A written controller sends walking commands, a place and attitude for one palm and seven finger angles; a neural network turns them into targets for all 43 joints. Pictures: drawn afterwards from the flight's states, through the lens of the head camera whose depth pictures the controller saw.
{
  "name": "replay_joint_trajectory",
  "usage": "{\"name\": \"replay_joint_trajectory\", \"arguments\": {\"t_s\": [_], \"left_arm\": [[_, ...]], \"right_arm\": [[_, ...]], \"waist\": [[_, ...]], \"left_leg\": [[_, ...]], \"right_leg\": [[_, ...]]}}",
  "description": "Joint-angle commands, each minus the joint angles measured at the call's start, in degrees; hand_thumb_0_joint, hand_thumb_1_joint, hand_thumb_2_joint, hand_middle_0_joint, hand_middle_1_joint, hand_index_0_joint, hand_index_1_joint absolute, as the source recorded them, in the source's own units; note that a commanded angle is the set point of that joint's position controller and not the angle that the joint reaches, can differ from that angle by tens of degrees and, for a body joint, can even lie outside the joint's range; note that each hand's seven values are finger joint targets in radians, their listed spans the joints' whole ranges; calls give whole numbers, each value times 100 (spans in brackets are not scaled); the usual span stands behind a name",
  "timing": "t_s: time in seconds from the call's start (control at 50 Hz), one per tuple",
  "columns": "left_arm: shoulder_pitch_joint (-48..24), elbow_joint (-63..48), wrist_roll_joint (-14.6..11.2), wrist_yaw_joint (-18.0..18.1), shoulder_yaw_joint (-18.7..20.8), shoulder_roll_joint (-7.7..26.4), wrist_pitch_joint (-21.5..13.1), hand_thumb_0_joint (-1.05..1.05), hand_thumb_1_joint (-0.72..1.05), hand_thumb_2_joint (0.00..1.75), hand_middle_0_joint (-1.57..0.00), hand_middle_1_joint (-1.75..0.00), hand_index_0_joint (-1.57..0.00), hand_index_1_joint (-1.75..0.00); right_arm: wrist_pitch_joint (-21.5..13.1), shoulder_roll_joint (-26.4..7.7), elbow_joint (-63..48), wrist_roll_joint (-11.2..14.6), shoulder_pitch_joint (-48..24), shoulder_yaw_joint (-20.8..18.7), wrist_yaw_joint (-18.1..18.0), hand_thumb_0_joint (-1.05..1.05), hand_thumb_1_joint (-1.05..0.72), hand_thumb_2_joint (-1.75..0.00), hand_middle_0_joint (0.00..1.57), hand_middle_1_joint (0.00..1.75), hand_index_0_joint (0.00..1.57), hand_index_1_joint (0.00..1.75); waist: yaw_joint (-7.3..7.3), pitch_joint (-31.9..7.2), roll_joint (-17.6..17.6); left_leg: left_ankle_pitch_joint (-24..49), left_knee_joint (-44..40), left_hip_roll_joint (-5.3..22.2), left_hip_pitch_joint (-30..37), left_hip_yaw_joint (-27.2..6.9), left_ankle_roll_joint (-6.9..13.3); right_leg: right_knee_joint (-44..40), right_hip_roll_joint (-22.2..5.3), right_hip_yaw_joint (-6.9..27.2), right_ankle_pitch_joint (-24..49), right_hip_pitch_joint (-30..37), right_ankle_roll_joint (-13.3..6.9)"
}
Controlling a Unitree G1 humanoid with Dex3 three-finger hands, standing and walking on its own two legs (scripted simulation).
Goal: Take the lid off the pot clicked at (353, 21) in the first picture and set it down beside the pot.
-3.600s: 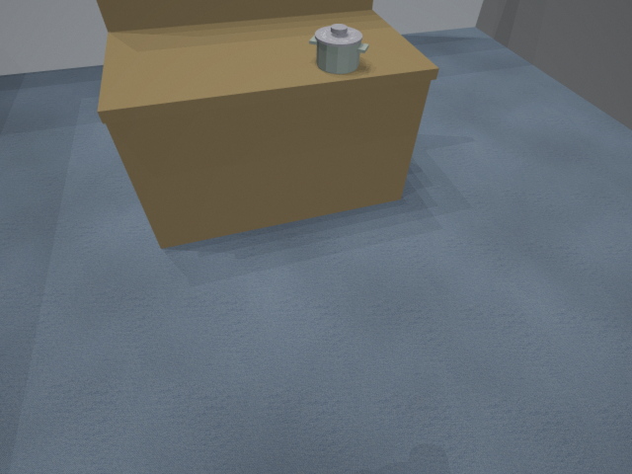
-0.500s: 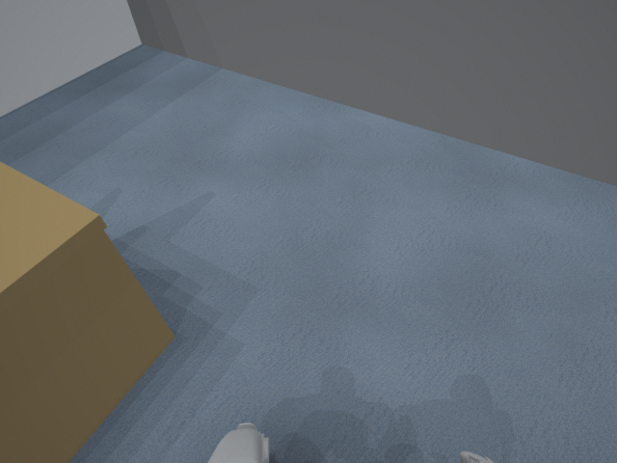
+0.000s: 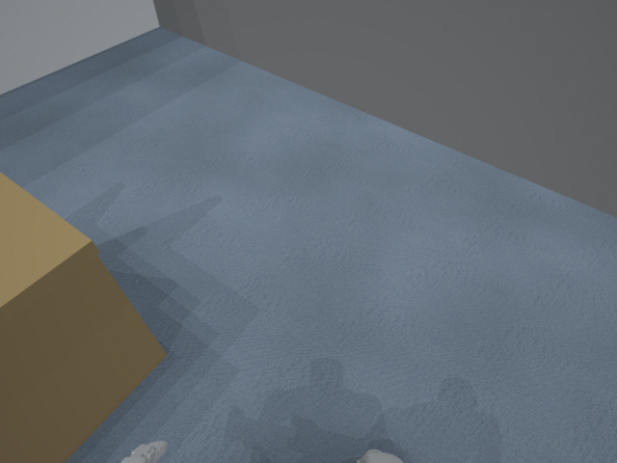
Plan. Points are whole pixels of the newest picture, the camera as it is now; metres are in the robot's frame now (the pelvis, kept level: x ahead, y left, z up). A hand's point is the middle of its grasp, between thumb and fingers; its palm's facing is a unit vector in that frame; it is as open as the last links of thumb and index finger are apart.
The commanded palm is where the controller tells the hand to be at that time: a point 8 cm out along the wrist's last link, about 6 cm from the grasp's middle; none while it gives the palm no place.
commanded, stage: turn to face it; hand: left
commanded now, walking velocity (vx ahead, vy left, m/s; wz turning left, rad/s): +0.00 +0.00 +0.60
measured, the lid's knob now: out of the picture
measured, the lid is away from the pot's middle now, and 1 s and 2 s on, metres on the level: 0.00 0.00 0.00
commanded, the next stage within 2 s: take the last steps up to it in 1.40 s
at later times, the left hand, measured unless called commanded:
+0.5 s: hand out of the picture -0.02 +0.17 -0.17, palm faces +0.36 -0.89 -0.26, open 7.4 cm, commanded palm none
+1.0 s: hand out of the picture -0.02 +0.21 -0.15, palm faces +0.59 -0.76 -0.27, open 7.4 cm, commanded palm none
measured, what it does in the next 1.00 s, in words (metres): steps on the spot, turning left: right foot, then left foot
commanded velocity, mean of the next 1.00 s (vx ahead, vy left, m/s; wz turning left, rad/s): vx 0.00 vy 0.00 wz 0.60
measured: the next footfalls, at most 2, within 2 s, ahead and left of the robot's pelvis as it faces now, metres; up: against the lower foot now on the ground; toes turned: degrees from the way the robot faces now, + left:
right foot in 0.10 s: +0.06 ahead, -0.14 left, +0.00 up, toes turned +3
left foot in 0.56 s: +0.01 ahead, +0.11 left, +0.00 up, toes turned +30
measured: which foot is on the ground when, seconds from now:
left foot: down 0.00-0.10, up 0.12-0.54, down 0.56-1.00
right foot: up 0.00-0.08, down 0.10-0.58, up 0.60-1.00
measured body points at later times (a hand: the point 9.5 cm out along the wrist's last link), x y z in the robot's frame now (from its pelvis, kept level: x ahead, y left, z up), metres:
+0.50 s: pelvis +0.01 -0.03 -0.01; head +0.06 -0.02 +0.44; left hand -0.03 +0.22 -0.15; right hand +0.21 -0.25 -0.14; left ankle -0.03 +0.10 -0.70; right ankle +0.02 -0.14 -0.74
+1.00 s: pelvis +0.01 -0.03 +0.00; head +0.04 -0.01 +0.44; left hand -0.05 +0.25 -0.13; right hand +0.22 -0.19 -0.15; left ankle -0.03 +0.09 -0.74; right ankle +0.09 -0.14 -0.72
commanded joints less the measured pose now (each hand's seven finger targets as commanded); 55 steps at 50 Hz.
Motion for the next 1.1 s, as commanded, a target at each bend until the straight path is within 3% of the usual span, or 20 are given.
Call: {"name": "replay_joint_trajectory", "arguments": {"t_s": [0.0,0.06,0.08,0.1,0.12,0.2,0.44,0.5,0.52,0.54,0.56,0.58,0.7,0.82,0.96,0.98,1.0,1.02,1.04,1.08], "left_arm": [[203,-455,-75,33,33,325,-105,0,90,90,-20,-30,-20,-30],[698,-410,-104,79,76,612,-225,0,90,90,-20,-30,-20,-30],[811,-416,-13,128,167,1196,-283,0,90,90,-20,-30,-20,-30],[880,-464,-16,123,181,1454,-250,0,90,90,-20,-30,-20,-30],[689,-544,-17,123,132,1305,-237,0,90,90,-20,-30,-20,-30],[118,-670,-46,122,-19,773,-271,0,90,90,-20,-30,-20,-30],[865,-491,44,76,121,1312,-145,0,90,90,-20,-30,-20,-30],[809,-460,-1,39,164,1382,-113,0,90,90,-20,-30,-20,-30],[794,-494,-53,16,157,1336,-100,0,90,90,-20,-30,-20,-30],[727,-710,-104,-38,116,1000,-93,0,90,90,-20,-30,-20,-30],[383,-938,-80,-24,-6,795,-53,0,90,90,-20,-30,-20,-30],[210,-974,-46,9,16,954,4,0,90,90,-20,-30,-20,-30],[619,-512,-46,-76,89,925,67,0,90,90,-20,-30,-20,-30],[194,-716,-55,-26,80,863,72,0,90,90,-20,-30,-20,-30],[523,-794,-136,27,53,775,-69,0,90,90,-20,-30,-20,-30],[699,-761,-129,40,79,889,-114,0,90,90,-20,-30,-20,-30],[883,-764,-76,74,143,1185,-184,0,90,90,-20,-30,-20,-30],[857,-819,21,103,237,1734,-208,0,90,90,-20,-30,-20,-30],[781,-873,-25,110,184,1674,-165,0,90,90,-20,-30,-20,-30],[53,-989,-56,125,99,1198,-180,0,90,90,-20,-30,-20,-30]], "right_arm": [[-81,-1100,-501,-45,83,-317,-36,0,-90,-90,20,30,20,30],[-67,-991,-639,47,-83,-331,-5,0,-90,-90,20,30,20,30],[-65,-593,-730,113,40,-276,28,0,-90,-90,20,30,20,30],[-55,-601,-850,37,-43,-291,-3,0,-90,-90,20,30,20,30],[3,-749,-839,0,-54,-329,9,0,-90,-90,20,30,20,30],[168,-621,-614,-11,-54,-290,141,0,-90,-90,20,30,20,30],[154,-595,-1086,40,-1207,-127,231,0,-90,-90,20,30,20,30],[89,-793,-1071,20,-775,-163,208,0,-90,-90,20,30,20,30],[44,-1071,-967,-3,-340,-241,200,0,-90,-90,20,30,20,30],[-31,-1795,-932,-35,78,-427,154,0,-90,-90,20,30,20,30],[-12,-2171,-831,54,422,-503,112,0,-90,-90,20,30,20,30],[21,-2049,-760,65,424,-438,99,0,-90,-90,20,30,20,30],[-43,-1453,-1095,24,-887,-249,31,0,-90,-90,20,30,20,30],[19,-1463,-1025,-12,-565,-303,59,0,-90,-90,20,30,20,30],[69,-1422,-1051,-13,-629,-366,55,0,-90,-90,20,30,20,30],[74,-1339,-1073,23,-693,-355,71,0,-90,-90,20,30,20,30],[67,-1030,-1110,72,-569,-314,92,0,-90,-90,20,30,20,30],[58,-630,-1253,81,-475,-256,88,0,-90,-90,20,30,20,30],[76,-992,-1234,-2,-562,-336,78,0,-90,-90,20,30,20,30],[189,-874,-987,-17,-309,-357,135,0,-90,-90,20,30,20,30]], "waist": [[101,-586,1020],[392,-930,568],[404,-1045,-1026],[428,-896,-1471],[359,-716,-790],[46,-191,-812],[512,-316,-1216],[250,-669,-1012],[0,-981,-508],[-260,-1294,1273],[-383,-1353,1865],[-337,-1167,1127],[250,-523,1061],[73,-277,949],[269,-696,1070],[389,-736,800],[466,-934,-49],[468,-820,-1793],[453,-735,-1174],[43,-462,-994]], "left_leg": [[1958,-473,1365,392,-1855,736],[1465,385,914,-330,-1616,204],[-539,1588,170,-1502,-652,-324],[-2522,2837,-117,-1894,-77,-575],[-2278,3762,132,-1760,-292,-547],[-1233,4413,432,-1818,-1,-742],[-1353,1875,385,-786,732,-644],[-541,515,277,146,874,-516],[419,-142,438,1146,639,-388],[2475,-371,1917,2378,-1350,309],[4608,-400,2782,2401,-2265,1029],[4073,-292,2759,2089,-1687,1121],[1830,-686,1359,648,-831,496],[386,-981,1394,511,-1676,700],[1518,-176,1118,177,-2140,570],[1186,72,922,-258,-2038,365],[177,862,479,-965,-1604,0],[-2108,2381,-403,-2015,-389,-525],[-2349,3460,-104,-1760,-574,-459],[-1638,4227,88,-1678,-547,-506]], "right_leg": [[-859,328,-151,-305,582,-68],[-2866,-28,119,1134,2253,-148],[-3274,-1490,1324,2108,3274,-535],[-3060,-2581,1913,3322,2789,-1164],[-2953,-2426,1443,3279,2222,-1433],[-2808,-1495,-18,3568,1924,-1098],[-2367,-1762,-706,3638,2232,-1117],[-1538,-1679,-1106,3466,2134,-787],[-642,-1567,-1248,3017,1589,-532],[767,-758,-1344,97,-88,-41],[1698,-352,-727,-1994,-900,121],[1952,-500,-340,-1776,-831,23],[1716,-283,-122,-141,-311,104],[666,-116,-31,-258,-278,107],[-1529,330,-95,106,1279,-69],[-2278,258,-91,641,1914,-94],[-3129,-566,663,680,2762,-292],[-3406,-2198,2252,1319,3018,-956],[-3299,-2475,2024,1641,2153,-1329],[-3219,-1738,1094,1819,1762,-1178]]}}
